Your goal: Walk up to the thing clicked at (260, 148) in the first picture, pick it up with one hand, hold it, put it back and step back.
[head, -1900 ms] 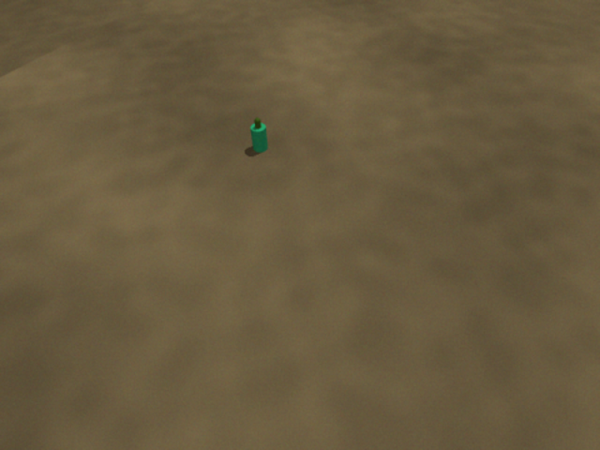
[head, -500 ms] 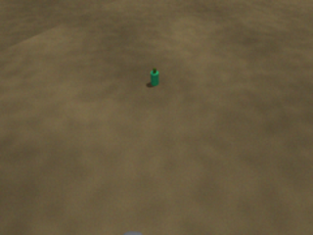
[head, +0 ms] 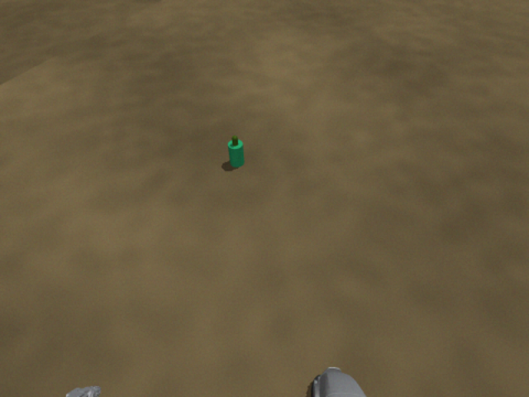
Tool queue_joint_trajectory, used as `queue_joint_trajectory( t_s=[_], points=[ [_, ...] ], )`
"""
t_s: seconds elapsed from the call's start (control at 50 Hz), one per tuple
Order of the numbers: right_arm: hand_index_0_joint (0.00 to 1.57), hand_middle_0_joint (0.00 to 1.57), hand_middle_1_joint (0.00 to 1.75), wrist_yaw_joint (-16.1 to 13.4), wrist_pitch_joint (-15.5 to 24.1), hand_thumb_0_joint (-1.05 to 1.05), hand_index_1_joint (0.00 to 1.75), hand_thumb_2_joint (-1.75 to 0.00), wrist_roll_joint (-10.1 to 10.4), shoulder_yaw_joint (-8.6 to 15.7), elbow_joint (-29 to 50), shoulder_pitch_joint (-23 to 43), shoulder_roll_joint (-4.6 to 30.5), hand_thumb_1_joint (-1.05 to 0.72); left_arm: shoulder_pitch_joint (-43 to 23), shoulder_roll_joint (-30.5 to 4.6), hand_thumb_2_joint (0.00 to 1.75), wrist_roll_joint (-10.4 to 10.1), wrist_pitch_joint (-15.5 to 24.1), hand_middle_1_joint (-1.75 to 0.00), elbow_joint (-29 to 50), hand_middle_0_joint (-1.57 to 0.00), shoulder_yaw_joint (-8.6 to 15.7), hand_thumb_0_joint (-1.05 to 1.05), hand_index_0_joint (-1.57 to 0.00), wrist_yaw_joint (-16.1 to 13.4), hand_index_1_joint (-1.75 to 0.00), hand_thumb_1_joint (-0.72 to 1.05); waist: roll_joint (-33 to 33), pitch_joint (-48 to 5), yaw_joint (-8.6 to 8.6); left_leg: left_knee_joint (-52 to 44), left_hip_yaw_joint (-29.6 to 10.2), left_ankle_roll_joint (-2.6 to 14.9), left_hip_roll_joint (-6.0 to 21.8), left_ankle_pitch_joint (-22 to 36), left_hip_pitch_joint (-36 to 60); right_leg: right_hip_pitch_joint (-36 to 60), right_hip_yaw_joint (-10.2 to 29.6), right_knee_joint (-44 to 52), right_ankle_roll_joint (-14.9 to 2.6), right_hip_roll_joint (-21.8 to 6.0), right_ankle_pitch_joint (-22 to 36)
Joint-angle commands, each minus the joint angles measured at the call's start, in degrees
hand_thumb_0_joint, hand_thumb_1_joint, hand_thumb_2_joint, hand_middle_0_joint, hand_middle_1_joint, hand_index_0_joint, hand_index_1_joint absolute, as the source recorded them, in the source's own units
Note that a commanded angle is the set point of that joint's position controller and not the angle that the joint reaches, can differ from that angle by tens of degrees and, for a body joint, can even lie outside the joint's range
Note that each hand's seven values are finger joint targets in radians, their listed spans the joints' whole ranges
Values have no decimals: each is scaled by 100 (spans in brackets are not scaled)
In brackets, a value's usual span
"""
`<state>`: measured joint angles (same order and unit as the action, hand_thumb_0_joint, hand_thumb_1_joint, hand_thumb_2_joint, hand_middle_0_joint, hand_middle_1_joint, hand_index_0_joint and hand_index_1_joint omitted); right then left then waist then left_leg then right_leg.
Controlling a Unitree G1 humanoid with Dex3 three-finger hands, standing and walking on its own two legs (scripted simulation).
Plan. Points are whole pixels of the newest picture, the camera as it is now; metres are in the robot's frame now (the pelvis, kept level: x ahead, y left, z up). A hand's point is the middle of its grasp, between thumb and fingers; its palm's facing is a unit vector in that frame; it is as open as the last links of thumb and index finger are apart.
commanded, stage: walk up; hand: left
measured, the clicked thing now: (235, 149) +1.40 +0.17 -0.68
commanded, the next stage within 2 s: none
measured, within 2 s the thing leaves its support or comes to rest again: neither
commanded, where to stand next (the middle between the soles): +1.08 -0.05 m, yaw +1 degrees
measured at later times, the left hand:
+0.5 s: hand (140, 309) +0.31 +0.27 -0.16, palm faces +0.00 -0.94 -0.34, open 7.3 cm
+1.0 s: hand (182, 185) +0.63 +0.23 -0.14, palm faces -0.07 -0.92 -0.39, open 7.3 cm
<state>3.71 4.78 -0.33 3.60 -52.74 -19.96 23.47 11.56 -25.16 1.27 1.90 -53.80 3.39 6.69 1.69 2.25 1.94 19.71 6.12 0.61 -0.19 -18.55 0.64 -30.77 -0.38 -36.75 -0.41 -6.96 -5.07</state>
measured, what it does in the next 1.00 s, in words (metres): walks ahead: right foot, then left foot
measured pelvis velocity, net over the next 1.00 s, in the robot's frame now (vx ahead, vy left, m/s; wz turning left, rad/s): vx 0.52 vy -0.04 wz -0.02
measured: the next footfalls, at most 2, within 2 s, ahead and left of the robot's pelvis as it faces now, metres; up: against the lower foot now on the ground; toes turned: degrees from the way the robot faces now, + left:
right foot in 0.08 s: +0.23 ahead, -0.15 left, +0.00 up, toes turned -5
left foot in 0.50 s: +0.45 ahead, +0.11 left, +0.00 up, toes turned +6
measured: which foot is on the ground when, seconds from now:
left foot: down 0.00-0.12, up 0.14-0.48, down 0.50-1.00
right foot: up 0.00-0.06, down 0.08-0.52, up 0.54-0.94, down 0.96-1.00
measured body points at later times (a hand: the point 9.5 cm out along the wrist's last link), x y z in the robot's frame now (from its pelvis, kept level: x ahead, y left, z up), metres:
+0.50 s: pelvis +0.28 -0.01 -0.01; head +0.29 +0.01 +0.44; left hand +0.31 +0.32 -0.13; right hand +0.37 -0.34 -0.10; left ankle +0.40 +0.11 -0.74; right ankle +0.19 -0.15 -0.74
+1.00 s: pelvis +0.52 -0.04 -0.02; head +0.53 -0.06 +0.43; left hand +0.63 +0.28 -0.11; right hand +0.53 -0.37 -0.14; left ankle +0.41 +0.10 -0.73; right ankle +0.62 -0.16 -0.74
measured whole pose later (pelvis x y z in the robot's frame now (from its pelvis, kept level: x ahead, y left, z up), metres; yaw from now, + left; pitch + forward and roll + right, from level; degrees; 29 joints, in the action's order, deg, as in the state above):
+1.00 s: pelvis +0.52 -0.04 -0.02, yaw -1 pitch -2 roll +1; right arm 2.2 3.2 -0.1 3.2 -50.6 -21.4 24.8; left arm 11.4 -23.7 1.0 3.7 -51.2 4.0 4.7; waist -1.7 3.7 1.8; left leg 38.8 5.4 0.2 5.4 -27.3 -4.9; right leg -23.8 -4.0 -34.9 -1.5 -2.5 -8.7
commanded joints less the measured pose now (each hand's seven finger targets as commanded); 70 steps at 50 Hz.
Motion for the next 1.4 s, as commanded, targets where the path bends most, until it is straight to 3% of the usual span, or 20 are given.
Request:
queue_joint_trajectory(
  t_s=[0.0, 0.06, 0.08, 0.1, 0.14, 0.22, 0.4, 0.46, 0.48, 0.5, 0.52, 0.62, 0.8, 0.92, 0.94, 0.98, 1.02, 1.1, 1.3, 1.38],
  points=[
    [20, 20, 30, -144, 154, 0, 30, -90, -22, 453, 526, 197, 1630, -90, -840, -849, 90, -54, 255, -30, 655, -20, 237, 0, -20, -67, -30, 90, -643, 116, 14, -292, -663, 891, 1422, 1711, -371, 592, -367, 508, -186, 259, -43],
    [20, 20, 30, -199, 86, 0, 30, -90, -79, 312, 601, -7, 1313, -90, 604, -1250, 90, -44, 306, -30, 265, -20, 467, 0, -20, -236, -30, 90, 314, -875, -730, 2512, -163, 524, 872, 2407, -1281, 3298, -399, 849, -429, 542, -625],
    [20, 20, 30, -200, 99, 0, 30, -90, 12, 174, 727, -262, 922, -90, 1321, -1762, 90, -4, 334, -30, 195, -20, 649, 0, -20, -315, -30, 90, 1484, -1387, -955, 4211, 122, 271, 289, 886, -2721, 4546, 1562, 1276, -772, -695, -2092],
    [20, 20, 30, -226, 102, 0, 30, -90, 94, 214, 755, -147, 1199, -90, 1480, -2123, 90, -105, 335, -30, 232, -20, 683, 0, -20, -348, -30, 90, 1692, -1292, -1003, 5036, -224, 147, -237, -955, -4003, 4999, 3920, 2118, -1514, -1754, -1958],
    [20, 20, 30, -238, 57, 0, 30, -90, 109, 272, 521, 230, 1435, -90, 679, -1741, 90, -247, 333, -30, 476, -20, 563, 0, -20, -404, -30, 90, 324, -547, -744, 5425, -1121, 179, 426, -440, -3704, 3521, 2610, 2088, -1489, -1503, -1306],
    [20, 20, 30, -61, -53, 0, 30, -90, -10, 282, 302, -140, 1248, -90, 157, -1315, 90, -154, 403, -30, 676, -20, 392, 0, -20, -422, -30, 90, 652, 64, -246, 4170, -800, 78, 697, 315, -3061, 1843, 1004, 2391, -1148, -671, -1382],
    [20, 20, 30, 120, 63, 0, 30, -90, -90, 351, 617, 799, 1000, -90, 272, -1494, 90, -77, 446, -30, 915, -20, 419, 0, -20, -323, -30, 90, 496, -1, -395, 1420, -242, -68, 612, 1278, -2115, 1654, 388, 2135, -1103, -667, -1408],
    [20, 20, 30, 23, 121, 0, 30, -90, -118, 482, 334, -141, 1273, -90, 211, -1302, 90, -56, 395, -30, 944, -20, 309, 0, -20, -358, -30, 90, -283, -416, 200, 1178, -19, 127, 223, 838, -420, 1145, -19, 505, -829, -338, -200],
    [20, 20, 30, -59, 150, 0, 30, -90, -202, 608, 163, -863, 1635, -90, 425, -988, 90, -83, 369, -30, 949, -20, 185, 0, -20, -380, -30, 90, -1339, -747, 554, 693, -807, 392, 686, -177, 409, 531, -352, -1313, -620, 83, -138],
    [20, 20, 30, -132, 189, 0, 30, -90, -244, 706, 335, -963, 2130, -90, 728, -558, 90, -202, 341, -30, 1016, -20, 83, 0, -20, -397, -30, 90, -2344, -751, 447, -294, -3761, 920, 2261, -1243, 1012, -946, -268, -2830, -246, 976, -2304],
    [20, 20, 30, -139, 171, 0, 30, -90, 14, 733, 449, -718, 2253, -90, 668, -1248, 90, -168, 301, -30, 879, -20, 215, 0, -20, -499, -30, 90, -1323, -767, 430, -720, -4590, 1384, 2658, -1699, 562, -948, 491, -3279, -336, 752, -2470],
    [20, 20, 30, -177, 206, 0, 30, -90, 66, 398, 688, 215, 1478, -90, 1026, -1186, 90, -157, 262, -30, 422, -20, 205, 0, -20, -387, -30, 90, -1065, -103, -164, -543, -1623, 1007, 1724, 544, -792, -247, 465, -2451, -113, 106, -1319],
    [20, 20, 30, -153, 211, 0, 30, -90, 53, 404, 753, 86, 1576, -90, -127, -878, 90, -64, 201, -30, 767, -20, 221, 0, -20, -137, -30, 90, -900, 189, 27, -607, -714, 1017, 1408, 946, -718, 43, -135, -46, -18, 23, -46],
    [20, 20, 30, -220, 85, 0, 30, -90, 24, 330, 848, 212, 1454, -90, 358, -996, 90, -54, 291, -30, 519, -20, 352, 0, -20, -226, -30, 90, -295, -190, -422, 1131, -357, 711, 1207, 1624, -1349, 2173, -478, 693, -246, 512, -385],
    [20, 20, 30, -214, 85, 0, 30, -90, 6, 228, 845, 7, 1200, -90, 968, -1208, 90, -38, 338, -30, 369, -20, 467, 0, -20, -293, -30, 90, 317, -595, -696, 2425, -84, 562, 858, 1596, -1796, 3136, -277, 870, -365, 427, -808],
    [20, 20, 30, -242, 45, 0, 30, -90, 74, 187, 906, -116, 1239, -90, 1464, -2062, 90, -112, 369, -30, 405, -20, 653, 0, -20, -404, -30, 90, 1468, -790, -879, 4783, -339, 212, -56, -1205, -3860, 4012, 3848, 2262, -1410, -1814, -2236],
    [20, 20, 30, -274, -12, 0, 30, -90, 96, 231, 655, 90, 1371, -90, 884, -1677, 90, -227, 358, -30, 587, -20, 525, 0, -20, -462, -30, 90, 380, -188, -652, 5080, -1143, 163, 435, -580, -3702, 2963, 2700, 2157, -1389, -1544, -1494],
    [20, 20, 30, -122, -86, 0, 30, -90, 28, 235, 394, -278, 1220, -90, 429, -1268, 90, -134, 397, -30, 806, -20, 395, 0, -20, -469, -30, 90, 760, -2, -261, 4011, -775, 54, 565, 126, -3052, 1944, 976, 2265, -1132, -732, -857],
    [20, 20, 30, 52, 2, 0, 30, -90, -86, 303, 691, 715, 1025, -90, 522, -1419, 90, -74, 413, -30, 1020, -20, 414, 0, -20, -408, -30, 90, 447, 201, -427, 1596, -362, -28, 577, 992, -2361, 1588, 457, 2170, -1148, -813, -1751],
    [20, 20, 30, -54, 99, 0, 30, -90, -95, 420, 372, -339, 1281, -90, 492, -1181, 90, -37, 363, -30, 1033, -20, 257, 0, -20, -432, -30, 90, -310, -274, 234, 1172, -240, 240, 213, 555, -322, 944, 14, 267, -791, -473, -207]
  ],
)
